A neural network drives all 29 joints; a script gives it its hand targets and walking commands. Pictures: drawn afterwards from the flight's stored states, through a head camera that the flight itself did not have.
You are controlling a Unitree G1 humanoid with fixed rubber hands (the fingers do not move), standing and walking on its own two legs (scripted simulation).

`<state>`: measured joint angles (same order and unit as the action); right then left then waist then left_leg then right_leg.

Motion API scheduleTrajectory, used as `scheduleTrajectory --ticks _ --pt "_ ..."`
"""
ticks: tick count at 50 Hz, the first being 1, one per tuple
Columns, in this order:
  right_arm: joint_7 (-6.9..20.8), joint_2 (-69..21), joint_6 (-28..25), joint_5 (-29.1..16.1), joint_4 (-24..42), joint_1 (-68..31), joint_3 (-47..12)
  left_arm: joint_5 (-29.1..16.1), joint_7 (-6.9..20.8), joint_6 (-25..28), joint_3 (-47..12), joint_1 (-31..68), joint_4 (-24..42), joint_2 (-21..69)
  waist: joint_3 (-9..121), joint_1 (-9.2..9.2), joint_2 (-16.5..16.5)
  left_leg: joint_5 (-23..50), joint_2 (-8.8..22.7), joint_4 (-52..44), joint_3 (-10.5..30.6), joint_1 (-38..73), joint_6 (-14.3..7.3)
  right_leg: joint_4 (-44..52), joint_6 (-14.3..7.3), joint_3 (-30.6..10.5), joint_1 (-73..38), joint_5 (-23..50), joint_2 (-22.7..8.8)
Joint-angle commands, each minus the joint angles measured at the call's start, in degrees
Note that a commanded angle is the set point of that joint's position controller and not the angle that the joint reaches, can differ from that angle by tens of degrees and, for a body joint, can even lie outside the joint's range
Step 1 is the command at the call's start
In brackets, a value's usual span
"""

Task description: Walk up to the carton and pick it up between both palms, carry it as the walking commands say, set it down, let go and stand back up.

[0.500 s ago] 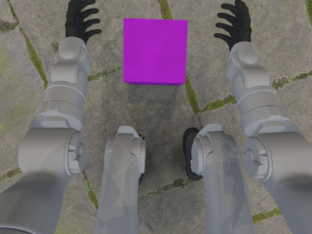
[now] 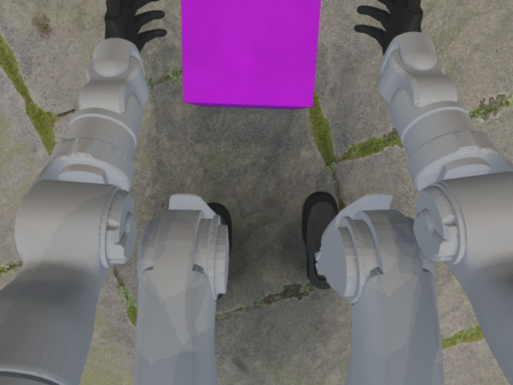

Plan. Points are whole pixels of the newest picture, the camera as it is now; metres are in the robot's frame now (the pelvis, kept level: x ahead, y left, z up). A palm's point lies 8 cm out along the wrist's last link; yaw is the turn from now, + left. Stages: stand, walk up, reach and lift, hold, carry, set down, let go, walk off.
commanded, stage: reach and lift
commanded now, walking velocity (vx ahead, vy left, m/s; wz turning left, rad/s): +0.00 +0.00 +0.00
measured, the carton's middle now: (249, 49) +0.51 +0.04 -0.29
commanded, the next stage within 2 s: none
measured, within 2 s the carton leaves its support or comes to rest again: leaves its support in 1.14 s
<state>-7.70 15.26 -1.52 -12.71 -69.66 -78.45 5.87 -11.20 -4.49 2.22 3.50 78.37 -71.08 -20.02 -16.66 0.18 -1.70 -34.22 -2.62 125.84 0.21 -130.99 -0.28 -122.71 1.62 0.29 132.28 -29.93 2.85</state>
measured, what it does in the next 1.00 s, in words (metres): stands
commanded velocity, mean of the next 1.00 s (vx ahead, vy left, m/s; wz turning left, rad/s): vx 0.00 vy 0.00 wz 0.00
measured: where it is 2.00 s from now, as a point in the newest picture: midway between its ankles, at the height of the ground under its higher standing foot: (268, 260)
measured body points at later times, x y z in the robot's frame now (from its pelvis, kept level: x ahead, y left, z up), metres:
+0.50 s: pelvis +0.00 +0.00 -0.01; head +0.36 +0.02 +0.24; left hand +0.52 +0.18 -0.22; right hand +0.53 -0.15 -0.20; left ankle +0.10 +0.11 -0.34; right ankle +0.12 -0.12 -0.34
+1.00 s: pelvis +0.00 +0.00 -0.01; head +0.36 +0.03 +0.24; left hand +0.53 +0.17 -0.21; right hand +0.54 -0.11 -0.20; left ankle +0.10 +0.11 -0.34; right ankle +0.12 -0.12 -0.34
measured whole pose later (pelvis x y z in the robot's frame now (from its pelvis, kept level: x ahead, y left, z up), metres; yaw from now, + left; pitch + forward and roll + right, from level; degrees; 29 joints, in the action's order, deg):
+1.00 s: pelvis +0.00 +0.00 -0.01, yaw +1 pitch +36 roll -1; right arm -8.3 10.7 -0.8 -4.7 -74.3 -85.9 13.2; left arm -5.9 -5.2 -0.6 4.5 84.5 -73.8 -16.3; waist -20.9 -0.1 -1.8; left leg -34.0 -1.8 128.0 -0.2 -129.9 -0.8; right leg -125.4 1.5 0.3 130.8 -30.7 2.7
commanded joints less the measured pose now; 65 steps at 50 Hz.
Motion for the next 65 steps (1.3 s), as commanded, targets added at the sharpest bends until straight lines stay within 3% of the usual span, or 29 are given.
scheduleTrajectory --ticks 1,6,16,31,39,45,49,55,65 --pt "0.17 2.2 -1.85 0.05 2.83 -9.47 0.8 -0.13 0.23 1.6 -0.03 13.96 3.94 -6.44 54.68 -1.49 3.98 18.32 1.01 -11.25 3.13 23.5 1.29 4.62 0.4 -0.71 -26.99 16.1 0.21" --pt "0.25 2.04 -2.34 -0.07 1.94 -8.76 0.48 -1.36 0.32 1.61 -1.72 13.68 3.7 -5.38 55.11 -0.75 4.13 19.91 1.0 -10.49 3.61 24.64 1.13 3.87 0.12 -0.51 -27.49 17.37 0.13" --pt "0.43 1.59 -2.35 -1.1 1.72 -9.84 -0.23 -1.19 0.07 1.47 -1.98 14.27 3.77 -5.5 54.73 -1.91 3.61 18.8 1.04 -10.4 3.64 24.4 0.45 3.88 0.14 -0.85 -27.68 16.52 0.28" --pt "-0.64 -1.83 -2.79 0.43 -0.46 -12.86 -0.16 0.3 -0.71 1.46 -2.7 17.78 2.73 -1.52 53.54 -1.4 3.39 16.78 0.03 -10.72 3.33 25.05 0.37 4.63 0.1 -0.67 -29.09 14.71 1.27" --pt "-0.61 -7.17 -3.08 4.41 -1.26 -13.29 2.07 1.16 0.24 1.5 -4.11 20.78 3.73 6.17 52.24 1.49 4.07 16.92 -1.4 -10.58 3.15 25.66 0.86 4.72 -0.21 0.02 -29.88 15.36 2.47" --pt "5.33 -32.14 -1.36 6.71 0.46 -22.03 -1.0 3.07 5.99 0.0 -7.33 29.39 5.31 29.73 49.69 0.86 3.67 16.88 -2.87 -10.05 3.12 23.67 0.31 3.65 -0.89 0.3 -27.45 15.18 4.31" --pt "9.64 -43.35 1.32 9.81 2.52 -23.06 1.02 6.32 9.92 -2.04 -5.16 30.79 7.55 40.62 47.61 0.55 3.34 17.27 -3.96 -9.19 2.2 21.57 0.04 2.7 -1.17 1.16 -25.54 15.49 5.52" --pt "13.05 -51.74 4.25 12.7 3.3 -19.53 2.92 8.41 12.77 -4.04 -4.48 30.05 11.72 47.63 46.12 0.82 3.57 18.03 -4.5 -8.03 1.23 20.48 -0.39 2.05 -1.25 1.61 -23.67 15.98 6.26" --pt "14.65 -56.01 6.6 14.94 2.64 -16.26 5.01 8.01 13.28 -4.28 -4.46 29.35 15.64 49.87 45.86 0.66 3.94 19.64 -4.96 -7.82 0.59 20.98 -0.66 2.06 -1.66 1.57 -21.79 16.77 6.66"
